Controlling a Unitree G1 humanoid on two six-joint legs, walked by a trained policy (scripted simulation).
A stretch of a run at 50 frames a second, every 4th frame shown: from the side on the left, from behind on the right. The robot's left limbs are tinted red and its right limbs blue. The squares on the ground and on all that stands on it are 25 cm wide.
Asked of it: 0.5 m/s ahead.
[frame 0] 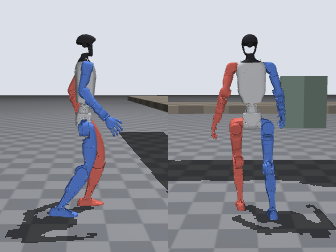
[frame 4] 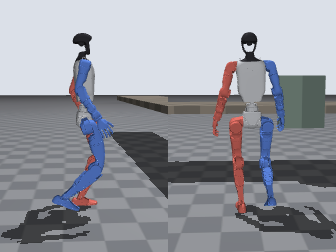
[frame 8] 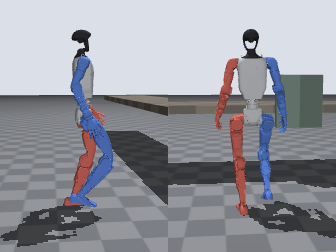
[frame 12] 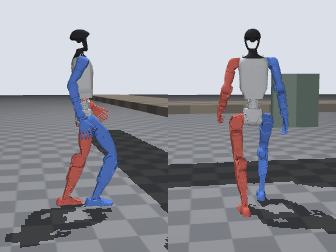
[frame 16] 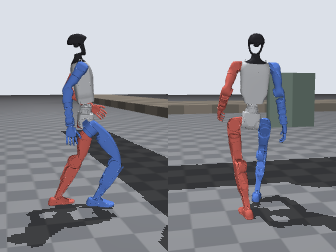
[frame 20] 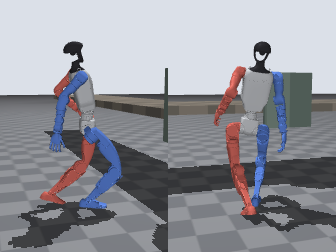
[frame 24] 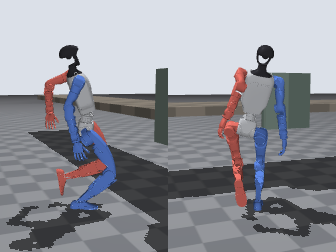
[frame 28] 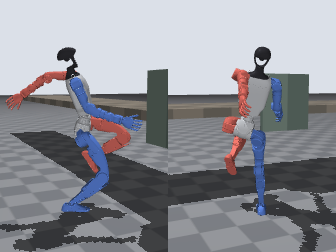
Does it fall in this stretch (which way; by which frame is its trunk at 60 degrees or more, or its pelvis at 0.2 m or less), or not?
no
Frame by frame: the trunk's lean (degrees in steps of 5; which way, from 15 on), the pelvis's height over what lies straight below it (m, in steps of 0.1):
0: 0, 0.8
4: 5, 0.8
8: 5, 0.8
12: 5, 0.8
16: 10, 0.7
20: 15 backward and to its right, 0.7
24: 20 backward and to its right, 0.7
28: 20 backward and to its right, 0.7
